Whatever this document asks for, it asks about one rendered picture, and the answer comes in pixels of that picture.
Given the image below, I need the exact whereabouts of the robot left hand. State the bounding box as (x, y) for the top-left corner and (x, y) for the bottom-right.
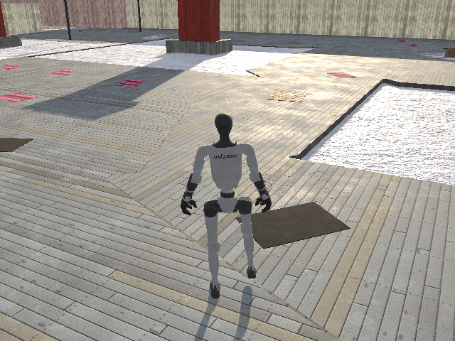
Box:
(181, 198), (197, 215)

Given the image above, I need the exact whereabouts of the robot right upper arm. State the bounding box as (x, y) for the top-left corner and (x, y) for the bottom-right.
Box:
(240, 143), (261, 182)

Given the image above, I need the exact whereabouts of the robot right foot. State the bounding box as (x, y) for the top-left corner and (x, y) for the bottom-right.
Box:
(247, 267), (257, 278)

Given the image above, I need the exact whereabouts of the robot left upper arm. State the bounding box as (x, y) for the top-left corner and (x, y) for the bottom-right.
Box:
(191, 144), (210, 184)

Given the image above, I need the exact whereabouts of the left robot forearm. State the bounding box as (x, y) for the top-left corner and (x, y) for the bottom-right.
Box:
(183, 173), (198, 202)

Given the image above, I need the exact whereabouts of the robot right hand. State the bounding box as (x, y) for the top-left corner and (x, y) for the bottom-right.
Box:
(255, 196), (272, 212)

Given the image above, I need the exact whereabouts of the right robot thigh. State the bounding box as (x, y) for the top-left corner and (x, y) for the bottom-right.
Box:
(237, 196), (252, 234)

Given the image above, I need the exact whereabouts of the right robot forearm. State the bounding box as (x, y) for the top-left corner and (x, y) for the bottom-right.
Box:
(254, 172), (269, 200)

